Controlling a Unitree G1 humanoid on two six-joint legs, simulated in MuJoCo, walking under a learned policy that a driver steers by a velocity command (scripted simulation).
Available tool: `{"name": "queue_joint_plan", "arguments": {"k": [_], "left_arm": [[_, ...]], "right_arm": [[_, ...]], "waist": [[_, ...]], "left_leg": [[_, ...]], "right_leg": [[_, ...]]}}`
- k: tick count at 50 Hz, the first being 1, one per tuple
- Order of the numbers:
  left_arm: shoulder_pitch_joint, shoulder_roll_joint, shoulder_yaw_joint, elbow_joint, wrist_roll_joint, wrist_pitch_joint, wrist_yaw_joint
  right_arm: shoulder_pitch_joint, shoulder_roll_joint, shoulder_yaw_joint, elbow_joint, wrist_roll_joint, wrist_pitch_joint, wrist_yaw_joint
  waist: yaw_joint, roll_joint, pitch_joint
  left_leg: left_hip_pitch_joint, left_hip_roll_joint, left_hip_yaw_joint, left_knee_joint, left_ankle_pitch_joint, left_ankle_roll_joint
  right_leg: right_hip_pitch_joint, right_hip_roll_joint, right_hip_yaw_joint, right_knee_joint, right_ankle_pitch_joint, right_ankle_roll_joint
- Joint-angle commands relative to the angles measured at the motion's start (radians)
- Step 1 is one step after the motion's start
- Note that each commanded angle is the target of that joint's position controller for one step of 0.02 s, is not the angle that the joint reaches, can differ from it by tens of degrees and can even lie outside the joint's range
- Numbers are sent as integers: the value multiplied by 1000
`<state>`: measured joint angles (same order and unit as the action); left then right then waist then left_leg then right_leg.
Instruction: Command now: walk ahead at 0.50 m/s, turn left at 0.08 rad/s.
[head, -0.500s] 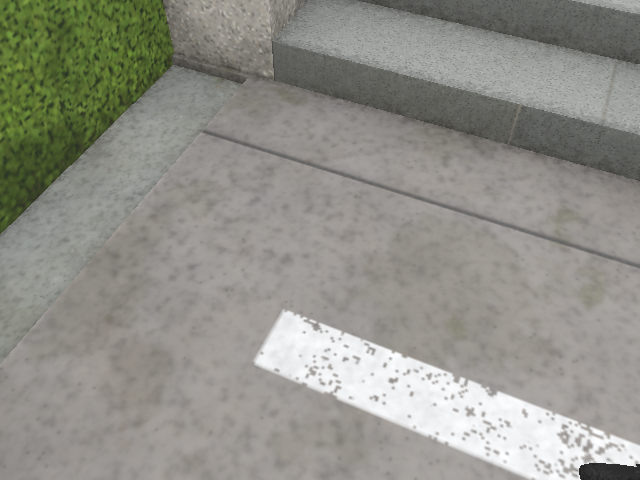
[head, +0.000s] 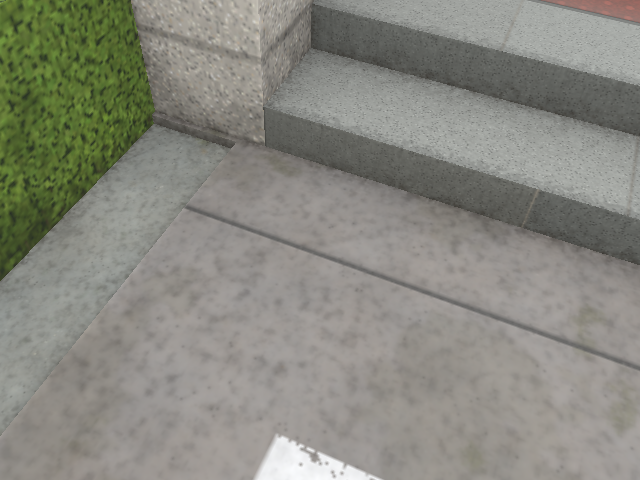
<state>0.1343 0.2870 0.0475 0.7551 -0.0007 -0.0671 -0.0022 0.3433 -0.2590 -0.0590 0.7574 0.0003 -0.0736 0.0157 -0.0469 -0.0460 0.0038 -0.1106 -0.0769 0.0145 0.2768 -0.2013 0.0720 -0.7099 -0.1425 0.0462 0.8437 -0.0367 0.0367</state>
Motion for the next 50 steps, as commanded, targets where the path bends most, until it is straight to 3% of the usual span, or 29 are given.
{"name": "queue_joint_plan", "arguments": {"k": [1, 4, 7, 9, 10, 11, 12, 13, 14, 15, 16, 18, 20, 23, 26, 29, 31, 33, 34, 35, 36, 37, 38, 39, 40, 41, 43, 45, 50], "left_arm": [[-79, 28, -1, -65, -6, -17, -13], [-152, 43, 0, -93, -13, -23, -30], [-142, 69, 8, -104, -10, -31, -45], [9, 108, 32, -62, -3, -35, -41], [170, 165, 54, -21, 3, -36, -32], [287, 266, 79, -9, 21, -34, -26], [334, 213, 66, 7, -2, -27, -29], [279, 158, 46, 0, -11, -24, -26], [213, 133, 38, -14, -8, -19, -21], [153, 112, 31, -18, 2, -17, -22], [115, 81, 20, -24, 12, -22, -24], [95, 72, 19, -19, 10, -31, -27], [103, 95, 26, -3, 4, -40, -22], [137, 119, 34, 21, 0, -35, -10], [175, 135, 38, 42, -10, -27, -3], [237, 146, 42, 73, -20, -15, -2], [251, 150, 45, 87, -26, -3, 2], [235, 166, 53, 89, -27, 7, 8], [214, 171, 55, 87, -28, 11, 10], [211, 145, 46, 86, -23, 13, 10], [206, 82, 22, 62, -3, 11, 9], [344, -31, -11, 45, -4, -8, 5], [316, 60, 10, 64, -31, -20, 4], [218, 128, 31, 36, -48, -22, 4], [158, 123, 33, 22, -42, -19, 9], [140, 112, 37, 17, -29, -12, 11], [171, 79, 41, 22, -31, 14, 8], [161, 48, 39, 11, -30, 34, 7], [63, 26, 34, -30, -21, 42, -9]], "right_arm": [[-25, -165, -40, -51, 9, -14, -11], [25, -179, -45, -16, 17, -8, -12], [30, -192, -52, 7, 22, 5, -18], [-1, -191, -49, 7, 21, 15, -23], [6, -153, -33, 1, 11, 16, -27], [122, -67, -5, -25, 5, 1, -23], [111, -72, 0, -11, 4, -17, -19], [32, -155, -23, -29, 28, -29, -12], [-51, -156, -20, -53, 36, -34, -11], [-98, -145, -19, -65, 22, -33, -14], [-93, -139, -25, -62, 12, -24, -18], [-43, -103, -21, -45, 10, -4, -19], [-64, -86, -18, -51, 6, 8, -24], [-160, -67, -8, -73, 0, 5, -23], [-259, -46, 1, -90, 7, -4, -10], [-348, -51, 2, -117, 14, -11, 4], [-375, -64, -2, -135, 17, -20, 15], [-336, -92, -13, -128, 15, -31, 20], [-273, -109, -23, -111, 13, -35, 17], [-143, -150, -45, -71, 7, -37, 9], [35, -220, -67, -43, -11, -38, -2], [100, -305, -84, -25, -15, -28, -4], [121, -216, -65, -23, -8, -24, -5], [55, -165, -48, -28, -3, -27, -9], [-20, -135, -36, -34, -5, -28, -11], [-75, -102, -26, -31, -8, -30, -9], [-128, -74, -22, -21, -16, -42, -8], [-137, -91, -29, -5, -14, -52, -11], [-117, -135, -45, 32, -17, -45, -28]], "waist": [[-4, 107, 27], [-31, 111, 50], [-6, 129, 41], [83, 130, -49], [145, 91, -170], [133, -119, -340], [156, -247, -419], [164, -161, -286], [149, -86, -178], [120, -29, -91], [83, -36, -57], [44, -58, -47], [33, -39, -24], [57, -13, -3], [94, -14, 17], [131, -15, 43], [124, -22, 57], [89, -37, 41], [46, -40, 11], [-13, -21, -73], [-83, 68, -227], [-31, 341, -364], [-69, 298, -377], [-69, 221, -229], [-43, 164, -149], [-14, 156, -87], [35, 181, -43], [52, 149, -13], [38, 107, 26]], "left_leg": [[-73, 238, -101, -111, 226, 147], [18, 285, -132, -71, 187, 142], [108, 326, -159, 0, 280, 116], [112, 275, -113, 178, 554, 78], [10, 219, -65, 393, 528, 43], [-378, 82, 0, 797, 188, -39], [-562, 7, -103, 981, -357, -59], [-674, 70, -143, 1072, -328, -47], [-693, 123, -106, 1056, -244, -35], [-667, 160, -87, 984, -172, -33], [-603, 193, -95, 922, -121, -33], [-524, 205, -88, 871, -83, -46], [-542, 212, -77, 798, -31, -67], [-572, 214, -66, 610, 127, -85], [-525, 184, -39, 423, 255, -86], [-506, 161, -31, 323, 269, -82], [-500, 149, -47, 269, 221, -66], [-427, 133, -48, 228, 156, -48], [-328, 113, -28, 199, 138, -35], [-133, 102, -15, 189, 132, -11], [158, 255, -161, 228, 155, 49], [504, 499, -578, 158, 25, 197], [478, 498, -717, 53, -167, 204], [360, 466, -572, 34, -196, 157], [228, 429, -453, 10, -126, 131], [116, 397, -365, -25, -51, 122], [-3, 354, -232, -88, 45, 105], [-40, 357, -145, -123, 141, 112], [-8, 337, 34, -150, 241, 102]], "right_leg": [[91, 32, -28, -164, 147, -3], [71, 51, -25, -252, 108, -28], [103, 72, -29, -310, -9, -76], [326, 131, -88, -357, -36, -120], [582, 82, -40, -319, 19, -163], [997, -177, 370, -333, -83, -317], [1097, -248, 690, -504, -225, -379], [1015, -224, 596, -529, -343, -330], [877, -189, 465, -542, -329, -296], [726, -152, 371, -575, -251, -283], [626, -118, 306, -606, -171, -269], [536, -91, 234, -656, -78, -278], [509, -85, 166, -689, 15, -289], [535, -65, 87, -708, 84, -272], [551, -41, 26, -709, 67, -243], [603, -67, 44, -683, 27, -239], [649, -94, 80, -645, 23, -231], [675, -111, 115, -588, 56, -213], [665, -97, 110, -521, 134, -198], [624, -42, 77, -371, 226, -171], [460, 28, 24, -82, 64, -128], [74, 184, -36, 279, -466, -56], [-38, 155, 81, 425, -542, -56], [-97, 108, 80, 464, -460, -66], [-75, 63, 56, 442, -373, -67], [-41, 37, 57, 397, -313, -64], [55, 7, 63, 341, -251, -60], [49, 3, 60, 307, -213, -51], [9, 7, 40, 77, -1, -35]]}}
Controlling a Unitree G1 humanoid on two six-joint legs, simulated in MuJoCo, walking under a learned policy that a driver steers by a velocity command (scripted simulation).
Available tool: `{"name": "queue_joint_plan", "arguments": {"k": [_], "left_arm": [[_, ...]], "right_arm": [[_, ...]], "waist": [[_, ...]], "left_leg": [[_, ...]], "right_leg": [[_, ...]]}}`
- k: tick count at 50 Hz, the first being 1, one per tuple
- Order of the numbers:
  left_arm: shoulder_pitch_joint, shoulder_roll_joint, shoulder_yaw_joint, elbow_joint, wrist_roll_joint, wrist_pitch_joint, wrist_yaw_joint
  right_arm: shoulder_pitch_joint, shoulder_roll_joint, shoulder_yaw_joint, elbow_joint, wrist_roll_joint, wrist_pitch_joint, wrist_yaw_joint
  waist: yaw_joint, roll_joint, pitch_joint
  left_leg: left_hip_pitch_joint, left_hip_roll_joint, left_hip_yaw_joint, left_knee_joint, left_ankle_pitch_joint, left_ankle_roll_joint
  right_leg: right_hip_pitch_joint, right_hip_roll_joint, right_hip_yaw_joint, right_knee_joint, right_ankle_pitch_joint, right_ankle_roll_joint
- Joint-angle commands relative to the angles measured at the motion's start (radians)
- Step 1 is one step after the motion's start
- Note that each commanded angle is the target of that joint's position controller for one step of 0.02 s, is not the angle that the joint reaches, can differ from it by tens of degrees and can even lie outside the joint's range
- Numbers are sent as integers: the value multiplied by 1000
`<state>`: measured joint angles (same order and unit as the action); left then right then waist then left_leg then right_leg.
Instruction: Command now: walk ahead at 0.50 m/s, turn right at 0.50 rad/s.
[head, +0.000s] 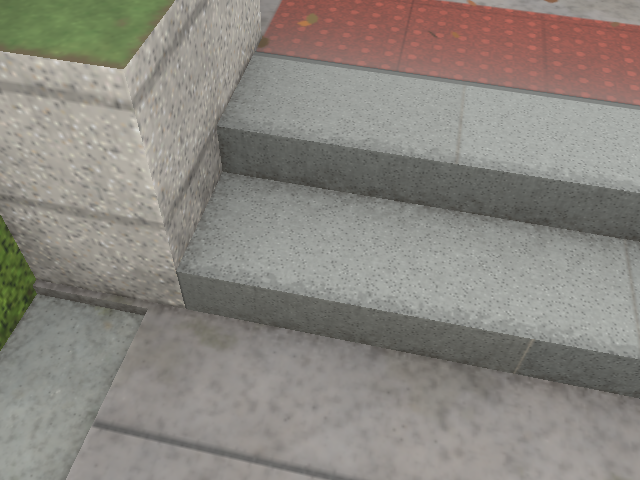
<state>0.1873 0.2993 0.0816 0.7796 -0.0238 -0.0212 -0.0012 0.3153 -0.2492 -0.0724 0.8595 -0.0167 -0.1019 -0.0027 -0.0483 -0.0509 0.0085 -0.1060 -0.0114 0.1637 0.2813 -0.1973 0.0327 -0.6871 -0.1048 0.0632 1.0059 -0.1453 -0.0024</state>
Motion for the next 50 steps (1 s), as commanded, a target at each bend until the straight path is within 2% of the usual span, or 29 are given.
{"name": "queue_joint_plan", "arguments": {"k": [1, 5, 8, 10, 11, 12, 13, 14, 15, 16, 17, 18, 19, 22, 25, 28, 31, 34, 35, 36, 37, 38, 39, 40, 41, 44, 46, 48, 50], "left_arm": [[-22, 10, -2, -64, 3, -7, -17], [-153, 0, -12, -118, 6, -8, -40], [-191, 19, -7, -154, 6, -4, -52], [-130, 56, 12, -156, 7, 2, -53], [-25, 88, 32, -135, 4, 3, -52], [140, 153, 67, -87, 5, 5, -40], [239, 259, 94, -67, 8, 12, -15], [162, 313, 90, -114, 21, -3, -17], [171, 226, 65, -130, 22, -15, -28], [132, 192, 55, -131, 23, -29, -28], [69, 156, 45, -132, 8, -33, -28], [16, 123, 36, -143, 2, -30, -21], [-10, 119, 32, -156, 15, -27, -16], [-18, 158, 42, -160, 26, -26, -1], [-9, 171, 46, -153, 9, -6, 23], [4, 169, 45, -150, 7, 19, 36], [6, 162, 42, -150, 12, 34, 37], [-39, 149, 36, -169, 8, 40, 39], [-57, 135, 30, -178, 9, 40, 41], [-28, 79, 11, -189, 25, 37, 41], [92, 35, 1, -189, 31, 30, 43], [121, 122, 15, -182, 33, 26, 42], [100, 187, 35, -161, 23, 33, 43], [69, 188, 40, -146, 19, 46, 47], [43, 171, 37, -147, 21, 60, 51], [27, 84, 10, -156, 18, 69, 44], [7, 54, -5, -157, 23, 63, 42], [-14, 59, -9, -154, 23, 60, 37], [6, 71, -5, -134, 22, 59, 33]], "right_arm": [[-86, -151, -33, -66, 3, -13, -12], [-34, -185, -44, -38, 16, 4, -18], [-18, -212, -55, -20, 34, 24, -15], [-41, -244, -64, -25, 46, 36, -18], [-60, -254, -67, -26, 53, 45, -21], [-64, -235, -59, -31, 52, 48, -24], [-42, -152, -30, -64, 5, 38, -22], [18, -78, 0, -110, -2, 7, -10], [-90, -170, -17, -110, 35, -20, 1], [-150, -175, -14, -135, 51, -29, 2], [-142, -160, -13, -119, 33, -24, -8], [-139, -178, -21, -112, 10, -12, -17], [-132, -183, -26, -115, 5, 4, -18], [-114, -141, -16, -123, -2, 32, -25], [-179, -117, -3, -145, -3, 41, -29], [-251, -122, 1, -165, 8, 48, -20], [-292, -139, -2, -180, 12, 49, -13], [-253, -166, -16, -176, 14, 35, -7], [-221, -176, -21, -170, 9, 26, -8], [-180, -231, -31, -171, -11, 23, -16], [-205, -282, -36, -180, -40, 36, -25], [-143, -234, -32, -159, -29, 43, -21], [-166, -183, -17, -175, -12, 43, -19], [-193, -155, -9, -177, -6, 48, -17], [-219, -145, -3, -180, 4, 55, -19], [-249, -149, 3, -164, -1, 75, -24], [-247, -152, 4, -153, -1, 81, -25], [-220, -173, -1, -138, 3, 84, -23], [-216, -185, 0, -125, 11, 87, -21]], "waist": [[29, 110, 30], [-20, 93, 71], [-14, 105, 81], [39, 141, 24], [106, 137, -33], [187, 103, -115], [181, -100, -196], [81, -258, -345], [162, -76, -364], [145, -53, -254], [92, 51, -162], [61, 51, -123], [36, 33, -107], [8, 24, -116], [27, -8, -138], [57, -46, -145], [71, -74, -127], [37, -104, -110], [13, -100, -108], [24, -2, -173], [110, 248, -175], [84, 313, -223], [66, 220, -193], [62, 163, -161], [61, 149, -131], [75, 191, -102], [59, 229, -121], [34, 251, -133], [42, 245, -127]], "left_leg": [[-9, 265, -84, -157, 240, 134], [79, 290, -15, -142, 255, 120], [177, 317, 16, -71, 396, 97], [204, 315, 46, 73, 735, 75], [193, 297, 68, 231, 845, 56], [89, 246, 89, 470, 810, 15], [-216, 172, 84, 814, 237, -45], [-568, -44, -98, 1127, -450, -103], [-642, 9, -252, 1172, -413, -83], [-665, 41, -241, 1137, -327, -62], [-628, 91, -239, 1040, -253, -62], [-569, 119, -237, 962, -213, -67], [-500, 124, -239, 936, -194, -72], [-450, 86, -218, 804, -132, -102], [-435, 50, -219, 622, -14, -128], [-399, 17, -230, 482, 83, -135], [-376, -10, -251, 382, 44, -127], [-290, -22, -259, 205, 49, -92], [-199, 5, -258, 95, 176, -67], [-41, 174, -379, 94, 384, -4], [113, 377, -628, 108, 724, 170], [124, 472, -796, 77, 681, 294], [98, 417, -699, 90, 591, 278], [58, 344, -578, 100, 505, 226], [11, 299, -513, 88, 427, 193], [-92, 210, -371, 50, 359, 162], [-92, 200, -339, 51, 353, 167], [-71, 219, -358, 54, 311, 180], [-82, 221, -366, 71, 224, 171]], "right_leg": [[0, -26, 3, -142, 147, 1], [5, -12, -62, -293, 162, -22], [15, 14, -105, -348, 50, -61], [142, 79, -164, -356, -55, -102], [272, 124, -189, -400, -68, -130], [520, 170, -179, -470, 16, -165], [811, -27, 119, -461, 236, -231], [1056, -250, 684, -614, 204, -453], [1042, -240, 631, -666, 273, -412], [930, -206, 470, -650, 394, -378], [778, -152, 346, -646, 452, -327], [660, -123, 279, -661, 479, -299], [568, -106, 254, -681, 528, -291], [470, -68, 181, -688, 677, -288], [463, -27, 152, -659, 620, -249], [465, -12, 184, -635, 475, -212], [486, -19, 265, -595, 358, -199], [514, 0, 355, -520, 271, -164], [489, 37, 351, -470, 219, -130], [419, 96, 282, -324, 44, -81], [193, 247, 142, -137, -482, -16], [122, 213, 113, 66, -581, 34], [105, 184, 124, 178, -514, 54], [97, 167, 113, 212, -447, 70], [103, 159, 111, 209, -407, 81], [224, 147, 32, 30, -330, 96], [306, 127, -5, -135, -320, 95], [364, 114, -23, -273, -270, 84], [438, 119, -42, -438, -163, 62]]}}
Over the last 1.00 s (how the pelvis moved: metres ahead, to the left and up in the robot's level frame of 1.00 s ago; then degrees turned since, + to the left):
0.54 -0.01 0.00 -11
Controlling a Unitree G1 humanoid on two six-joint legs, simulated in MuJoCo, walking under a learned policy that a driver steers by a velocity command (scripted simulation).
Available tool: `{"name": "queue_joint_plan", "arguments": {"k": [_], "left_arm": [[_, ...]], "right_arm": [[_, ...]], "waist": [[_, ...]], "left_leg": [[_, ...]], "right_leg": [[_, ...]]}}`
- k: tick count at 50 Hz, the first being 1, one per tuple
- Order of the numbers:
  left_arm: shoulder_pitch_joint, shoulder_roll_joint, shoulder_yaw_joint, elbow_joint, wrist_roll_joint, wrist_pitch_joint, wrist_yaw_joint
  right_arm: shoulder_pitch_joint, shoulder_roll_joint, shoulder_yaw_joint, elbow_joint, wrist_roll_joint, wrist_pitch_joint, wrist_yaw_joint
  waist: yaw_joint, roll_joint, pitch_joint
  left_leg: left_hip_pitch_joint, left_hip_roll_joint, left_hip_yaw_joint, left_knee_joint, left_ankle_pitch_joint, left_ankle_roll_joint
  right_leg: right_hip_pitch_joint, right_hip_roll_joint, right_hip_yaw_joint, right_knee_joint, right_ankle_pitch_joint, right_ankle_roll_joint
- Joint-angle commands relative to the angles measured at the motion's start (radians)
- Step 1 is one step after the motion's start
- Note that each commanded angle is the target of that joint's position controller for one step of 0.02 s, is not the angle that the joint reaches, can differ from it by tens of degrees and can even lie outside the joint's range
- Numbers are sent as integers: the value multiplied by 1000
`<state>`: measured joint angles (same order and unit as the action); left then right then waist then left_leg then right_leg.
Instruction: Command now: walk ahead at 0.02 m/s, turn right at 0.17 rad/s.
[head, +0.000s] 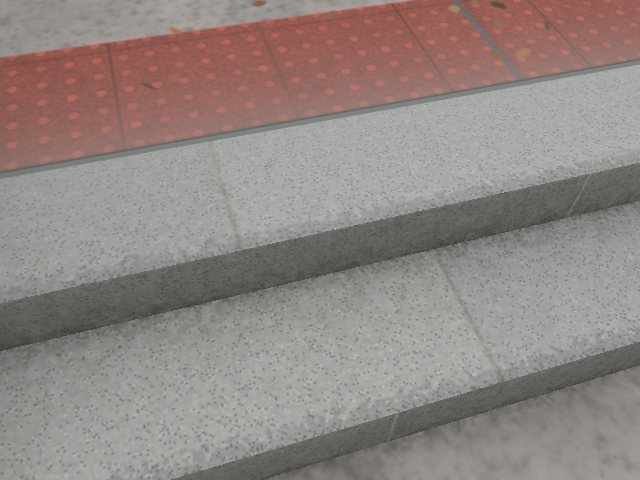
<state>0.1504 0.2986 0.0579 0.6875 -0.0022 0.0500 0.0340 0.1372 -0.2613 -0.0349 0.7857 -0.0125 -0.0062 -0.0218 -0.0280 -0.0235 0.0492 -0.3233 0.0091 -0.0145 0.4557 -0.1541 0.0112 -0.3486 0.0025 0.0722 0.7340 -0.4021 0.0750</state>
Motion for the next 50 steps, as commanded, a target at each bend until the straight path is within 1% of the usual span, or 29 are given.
{"name": "queue_joint_plan", "arguments": {"k": [1, 2, 3, 4, 5, 6, 7, 10, 18, 28, 29, 30, 31, 33, 34, 36, 37, 38, 39, 40, 41, 42, 43, 44, 45, 46, 47, 48, 50], "left_arm": [[62, 68, 19, -26, 2, -13, -5], [53, 80, 20, -24, 8, -12, -6], [48, 115, 23, -36, 19, -12, -2], [26, 183, 36, -39, 27, -8, 3], [2, 102, 16, -29, 29, -15, -9], [-25, 53, 1, -33, 35, -26, -17], [-14, 52, -1, -20, 41, -35, -20], [21, 71, -1, 7, 27, -57, -19], [47, 59, -10, 55, 19, -63, -13], [62, 60, -13, 135, 12, -64, -16], [77, 55, -15, 151, 13, -64, -14], [85, 61, -13, 161, 11, -61, -12], [90, 87, -5, 166, 6, -58, -9], [115, 138, 10, 171, -1, -61, -6], [126, 157, 18, 175, -6, -69, -4], [117, 147, 20, 178, -13, -88, -2], [95, 136, 20, 172, -19, -92, -4], [60, 127, 18, 164, -24, -93, -6], [35, 110, 12, 153, -21, -95, -8], [0, 70, 0, 134, -13, -100, -9], [-21, 21, -12, 97, 1, -113, -6], [-28, 61, -4, 87, -12, -127, -2], [10, 93, 7, 104, -35, -137, -11], [25, 92, 8, 120, -43, -145, -20], [12, 88, 10, 121, -37, -150, -25], [-22, 86, 14, 114, -26, -151, -28], [-32, 71, 14, 111, -18, -150, -34], [-31, 50, 10, 111, -11, -148, -39], [-66, 18, 0, 99, -5, -141, -41]], "right_arm": [[-40, -166, -32, -46, 13, -8, 0], [-4, -153, -26, -29, 17, -12, 3], [19, -138, -17, -21, 7, -22, 9], [45, -99, -6, -28, -14, -36, 18], [7, -81, 0, -22, -22, -39, 16], [-28, -101, -3, -14, -23, -37, 14], [-36, -108, -6, -3, -20, -33, 10], [-7, -123, -10, 30, -10, -25, 0], [4, -118, -11, 117, -2, -25, -4], [-2, -130, -11, 199, 4, -12, -17], [11, -120, -9, 211, 3, -9, -19], [8, -114, -7, 218, 5, -6, -20], [-5, -113, -8, 218, 9, -5, -22], [-56, -108, -7, 191, 15, -20, -18], [-75, -109, -6, 177, 20, -35, -11], [-61, -106, -7, 173, 32, -67, 7], [-31, -98, -5, 183, 37, -79, 17], [24, -91, -6, 209, 37, -87, 24], [98, -105, -16, 246, 31, -90, 25], [186, -149, -30, 274, 24, -91, 25], [300, -253, -60, 302, 28, -90, 28], [357, -254, -58, 307, 17, -98, 35], [287, -192, -39, 287, 11, -110, 34], [222, -164, -33, 257, 13, -115, 34], [190, -150, -29, 242, 18, -116, 34], [176, -119, -18, 236, 19, -114, 35], [187, -102, -11, 237, 15, -107, 34], [206, -101, -9, 240, 12, -102, 31], [218, -121, -10, 234, 10, -92, 19]], "waist": [[37, 207, -155], [34, 188, -140], [24, 134, -150], [-27, -51, -151], [-16, -112, -146], [-5, -86, -103], [3, -80, -83], [2, -66, -36], [11, -3, -49], [11, 13, -64], [12, 6, -82], [16, -7, -68], [28, -36, -39], [55, -123, 47], [63, -156, 80], [45, -162, 107], [24, -145, 101], [-12, -117, 84], [-41, -80, 49], [-73, 18, 11], [-91, 269, -24], [-115, 307, -44], [-64, 184, -9], [-36, 147, 4], [-24, 119, 27], [-21, 98, 33], [-18, 104, 21], [-15, 115, 7], [-17, 97, 2]], "left_leg": [[103, 188, -179, -94, 131, 173], [61, 170, -171, -91, 70, 131], [-6, 150, -151, -67, -4, 71], [-47, 56, -45, -6, -108, 5], [69, 32, -2, -10, -112, -41], [107, 31, -9, -11, -57, -58], [122, 32, -7, -9, -30, -57], [119, 39, -20, -18, 3, -43], [143, 43, -22, -27, 64, -52], [170, 44, -18, -28, 103, -50], [178, 31, -1, -24, 38, -50], [161, 10, 21, -4, -49, -50], [114, -19, 55, 48, -155, -48], [-40, -38, 75, 166, -243, -33], [-88, -14, 51, 220, -245, -14], [-131, 30, 19, 242, -260, 28], [-92, 32, 25, 172, -261, 47], [25, 17, 43, 57, -210, 62], [172, -4, 43, -6, -128, 60], [284, 68, -76, -75, -125, 83], [439, 219, -373, -195, -174, 177], [514, 361, -626, -278, -169, 277], [493, 366, -570, -261, -178, 270], [471, 322, -471, -262, -178, 234], [457, 300, -400, -282, -141, 206], [431, 279, -331, -299, -37, 183], [409, 246, -265, -310, 56, 168], [399, 225, -212, -309, 166, 167], [361, 197, -128, -311, 307, 170]], "right_leg": [[162, 21, -67, -284, 179, -36], [220, 15, -53, -363, 228, -64], [299, -62, 29, -363, 308, -99], [286, -163, 137, -340, 361, -164], [135, -173, 146, -377, 187, -199], [84, -131, 120, -394, 83, -172], [64, -100, 95, -393, 56, -141], [54, -78, 71, -375, 131, -112], [108, -60, 54, -351, 280, -120], [145, -42, 27, -350, 385, -117], [152, -36, 23, -367, 294, -118], [141, -33, 31, -391, 147, -127], [126, -45, 66, -426, -44, -151], [115, -153, 229, -533, -312, -222], [114, -216, 312, -568, -342, -259], [145, -267, 350, -570, -254, -286], [151, -255, 312, -546, -186, -275], [115, -217, 247, -506, -119, -247], [60, -160, 176, -438, -10, -216], [-8, -82, 66, -277, 105, -168], [-190, 55, -86, -8, 47, -92], [-338, 69, -34, 235, -187, -78], [-395, 6, 38, 372, -157, -100], [-415, -37, 34, 400, -60, -124], [-445, -72, 14, 378, 24, -134], [-432, -98, 4, 343, 89, -133], [-394, -103, -18, 319, 136, -123], [-374, -98, -45, 297, 171, -108], [-347, -85, -80, 206, 220, -76]]}}
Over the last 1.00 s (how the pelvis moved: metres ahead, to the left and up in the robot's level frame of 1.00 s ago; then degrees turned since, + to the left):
0.34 -0.07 -0.01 -31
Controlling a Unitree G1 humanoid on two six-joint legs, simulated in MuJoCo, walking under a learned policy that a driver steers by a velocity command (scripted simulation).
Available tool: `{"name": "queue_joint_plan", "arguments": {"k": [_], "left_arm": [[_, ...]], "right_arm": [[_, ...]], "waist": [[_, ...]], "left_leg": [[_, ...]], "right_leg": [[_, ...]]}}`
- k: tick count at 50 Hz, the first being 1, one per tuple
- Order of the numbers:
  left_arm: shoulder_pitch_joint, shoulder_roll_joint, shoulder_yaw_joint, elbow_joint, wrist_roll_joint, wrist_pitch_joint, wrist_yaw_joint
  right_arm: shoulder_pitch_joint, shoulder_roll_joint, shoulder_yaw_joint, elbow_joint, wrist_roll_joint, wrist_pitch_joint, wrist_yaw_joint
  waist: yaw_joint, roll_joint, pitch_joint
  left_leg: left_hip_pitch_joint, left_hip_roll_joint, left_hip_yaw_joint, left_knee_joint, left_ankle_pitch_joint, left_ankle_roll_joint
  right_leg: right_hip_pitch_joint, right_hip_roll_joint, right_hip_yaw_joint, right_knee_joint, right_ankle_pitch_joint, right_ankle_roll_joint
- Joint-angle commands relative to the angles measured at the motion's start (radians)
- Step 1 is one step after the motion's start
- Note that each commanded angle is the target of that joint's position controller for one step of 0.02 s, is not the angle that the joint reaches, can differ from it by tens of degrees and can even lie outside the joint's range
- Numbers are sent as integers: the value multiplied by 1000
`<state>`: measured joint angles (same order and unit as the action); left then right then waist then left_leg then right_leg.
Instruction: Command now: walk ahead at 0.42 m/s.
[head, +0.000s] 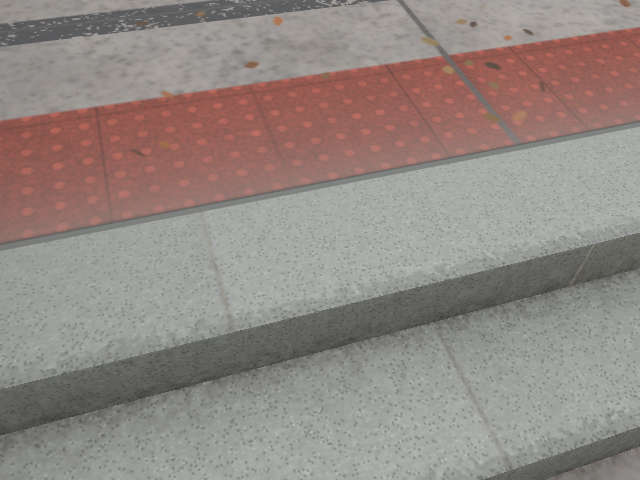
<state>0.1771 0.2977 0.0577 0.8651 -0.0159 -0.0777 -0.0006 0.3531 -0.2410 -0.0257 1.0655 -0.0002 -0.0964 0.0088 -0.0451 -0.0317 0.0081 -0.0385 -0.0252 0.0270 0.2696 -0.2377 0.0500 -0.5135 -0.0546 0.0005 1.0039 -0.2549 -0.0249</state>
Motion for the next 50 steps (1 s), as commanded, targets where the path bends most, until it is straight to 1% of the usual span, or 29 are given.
{"name": "queue_joint_plan", "arguments": {"k": [1, 5, 8, 11, 12, 13, 14, 15, 17, 20, 22, 25, 27, 30, 31, 32, 34, 35, 36, 37, 38, 39, 40, 41, 42, 43, 44, 46, 50], "left_arm": [[-135, 5, -6, -95, 8, -12, -5], [-222, -5, -20, -115, -3, -2, -2], [-192, 33, -11, -105, -7, 6, -7], [94, 93, 37, -20, 12, 2, -6], [268, 133, 58, 39, 7, 5, 0], [304, 214, 60, 58, 8, 24, 9], [328, 184, 51, 66, 26, 21, 3], [252, 105, 34, 65, 16, 17, -3], [154, 1, -6, 68, 25, 17, -19], [129, -43, -39, 117, 37, 31, -24], [238, -47, -55, 178, 39, 40, -18], [294, -79, -89, 215, 43, 42, -4], [247, -60, -100, 200, 44, 52, 4], [315, -8, -87, 202, -2, 33, 42], [333, 15, -80, 216, -31, 32, 47], [357, 39, -76, 224, -37, 34, 49], [418, 99, -62, 231, 3, 50, 48], [387, 112, -55, 230, 14, 59, 51], [342, 99, -50, 203, 33, 55, 57], [409, -35, -63, 167, 41, 30, 32], [344, -74, -59, 182, 64, 0, -15], [267, -84, -41, 126, 24, -25, -56], [86, -126, -59, 19, -1, -22, -64], [-15, -144, -73, -53, -2, -17, -57], [41, -131, -70, -54, 4, -4, -43], [128, -141, -77, -39, -11, 11, -37], [142, -179, -96, -49, -17, 14, -34], [155, -192, -112, -52, -18, 25, -27], [37, -152, -110, -86, 23, 30, -16]], "right_arm": [[-1, -154, -21, -52, -2, 2, -18], [32, -188, -32, -56, 1, 6, -25], [15, -179, -37, -67, 16, 12, -27], [-46, -177, -36, -94, 27, 28, -38], [-54, -168, -29, -109, 13, 24, -33], [3, -22, 10, -121, -33, 7, -15], [108, -33, 7, -85, 29, -17, -3], [25, -94, -8, -104, 59, -28, 10], [-102, -71, -6, -150, 48, -20, 5], [-74, 29, 24, -194, 37, 16, 4], [-120, 100, 56, -249, 42, 36, -7], [-249, 138, 102, -372, 39, 30, -16], [-355, 134, 130, -472, 12, 10, -2], [-450, 106, 141, -534, -25, 1, -8], [-460, 87, 141, -541, -11, -1, -13], [-419, 89, 138, -527, 1, -4, -12], [-282, 19, 94, -494, 25, -1, 0], [-206, -25, 69, -481, 27, 0, 12], [-48, -101, 38, -421, 5, 4, 28], [81, -204, -3, -342, -30, 26, 26], [197, -230, -16, -279, -49, 53, -3], [115, -132, 12, -241, -44, 43, -7], [36, -25, 39, -215, -25, 34, 10], [-7, 79, 63, -155, -31, 27, 32], [-42, 143, 75, -125, -44, 19, 45], [-73, 168, 74, -102, -48, 18, 53], [-41, 144, 63, -70, -31, 22, 60], [-38, 127, 65, -62, -41, 26, 62], [55, 62, 61, -36, -34, 11, 33]], "waist": [[-4, 101, 52], [-22, 157, 65], [23, 153, 51], [184, 145, -103], [247, 92, -182], [163, -250, -214], [154, -243, -301], [145, -125, -130], [103, -2, 26], [20, -43, 62], [28, -64, 88], [30, -19, 138], [9, 24, 116], [34, 19, -45], [29, -3, -50], [11, -62, -104], [-60, -249, -203], [-123, -307, -227], [-171, -281, -297], [-136, 194, -405], [-168, 369, -452], [-98, 235, -269], [-49, 142, -66], [-1, 77, 60], [64, 35, 39], [113, 46, 41], [123, 61, 50], [148, 46, 57], [98, 80, 12]], "left_leg": [[36, 218, -139, -133, 405, 128], [-41, 214, -94, -143, 392, 122], [6, 260, -101, -71, 556, 114], [11, 205, -47, 303, 921, 72], [-204, 151, -37, 546, 695, 34], [-514, -12, 13, 962, -256, -22], [-684, -43, -159, 1206, -359, -15], [-819, 22, -127, 1312, -295, -8], [-891, 95, -51, 1423, -182, -11], [-984, 135, -49, 1639, -171, -9], [-1180, 114, -37, 1943, -215, -20], [-1448, 73, -122, 2092, -166, -4], [-1337, 89, -53, 1792, -18, -17], [-888, 143, 119, 1402, 94, -39], [-779, 141, 149, 1201, 37, -23], [-645, 82, 206, 1099, -21, -3], [-559, -38, 233, 953, -245, 30], [-519, -46, 157, 773, -229, 60], [-334, 21, -70, 706, -138, 122], [-4, 254, -580, 392, -154, 288], [93, 400, -1113, -36, -313, 384], [-66, 421, -1067, -40, -419, 315], [-244, 395, -849, 32, -503, 236], [-398, 350, -630, 74, -413, 185], [-439, 286, -439, 101, -271, 112], [-466, 242, -309, 93, -189, 78], [-420, 219, -230, 83, -138, 66], [-427, 201, -126, 75, -87, 52], [-417, 178, -46, 19, 21, 100]], "right_leg": [[-151, -19, -23, -138, 104, 36], [-1, 22, -54, -349, 198, 40], [58, 31, -29, -374, 177, -2], [378, 92, -70, -507, 184, -82], [665, 15, 28, -539, 217, -106], [835, -232, 387, -541, 420, -180], [854, -349, 739, -724, 25, -331], [737, -318, 667, -782, -246, -316], [499, -245, 487, -824, -288, -261], [270, -193, 331, -825, -219, -221], [236, -217, 302, -830, -222, -230], [235, -229, 254, -807, -172, -183], [86, -136, 125, -829, -136, -147], [38, -147, 112, -1032, 118, -199], [120, -127, 49, -1041, 269, -183], [218, -123, 10, -971, 675, -183], [556, -177, 17, -721, 1576, -166], [684, -192, 11, -569, 1721, -147], [602, -188, 32, -360, 1691, -146], [187, -15, 30, -23, 1132, -103], [-48, 195, 157, 471, 88, -61], [-212, 181, 331, 770, 12, -78], [-354, 133, 257, 844, 11, -114], [-436, 100, 192, 933, 37, -145], [-415, 73, 210, 936, 117, -175], [-405, 79, 215, 942, 119, -186], [-478, 85, 204, 959, 119, -182], [-570, 75, 199, 910, 166, -165], [-595, 52, 69, 713, 337, -54]]}}
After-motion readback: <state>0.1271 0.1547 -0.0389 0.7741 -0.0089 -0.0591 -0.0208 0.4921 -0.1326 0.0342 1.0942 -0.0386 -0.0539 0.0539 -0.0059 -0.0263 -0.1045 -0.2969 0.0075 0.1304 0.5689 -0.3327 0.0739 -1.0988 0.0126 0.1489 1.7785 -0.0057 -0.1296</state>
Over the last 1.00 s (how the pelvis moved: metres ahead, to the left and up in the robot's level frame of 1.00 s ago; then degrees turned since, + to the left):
0.12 0.00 0.01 0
